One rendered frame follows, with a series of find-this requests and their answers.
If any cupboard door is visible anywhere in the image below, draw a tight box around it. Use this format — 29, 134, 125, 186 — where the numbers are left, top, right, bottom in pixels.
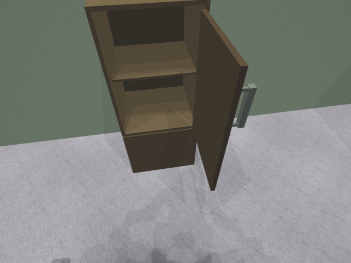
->
193, 9, 248, 191

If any handle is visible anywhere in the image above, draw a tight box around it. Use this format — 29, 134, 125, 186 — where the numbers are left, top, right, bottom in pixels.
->
232, 83, 257, 128

